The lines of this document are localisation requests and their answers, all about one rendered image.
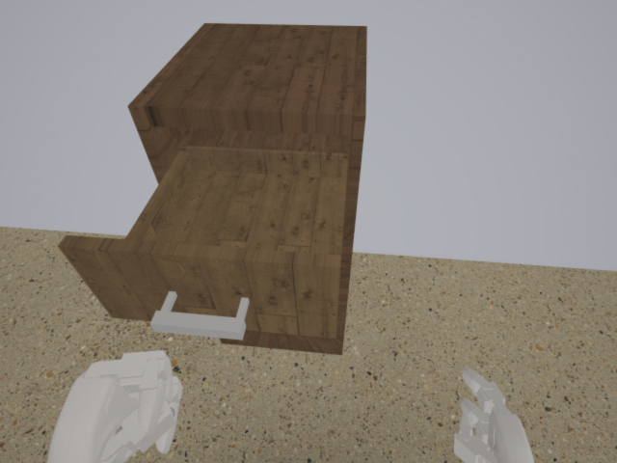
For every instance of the robot left hand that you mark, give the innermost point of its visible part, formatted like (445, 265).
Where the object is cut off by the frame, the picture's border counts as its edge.
(135, 393)

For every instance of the handle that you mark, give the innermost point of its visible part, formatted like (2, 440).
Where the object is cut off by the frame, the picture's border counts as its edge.
(203, 325)

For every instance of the drawer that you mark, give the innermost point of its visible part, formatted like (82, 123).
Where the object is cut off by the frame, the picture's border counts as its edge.
(227, 223)

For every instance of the robot right hand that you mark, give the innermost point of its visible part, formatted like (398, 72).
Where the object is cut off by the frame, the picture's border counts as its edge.
(500, 437)

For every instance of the cabinet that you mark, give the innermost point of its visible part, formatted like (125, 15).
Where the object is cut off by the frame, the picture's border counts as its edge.
(265, 87)

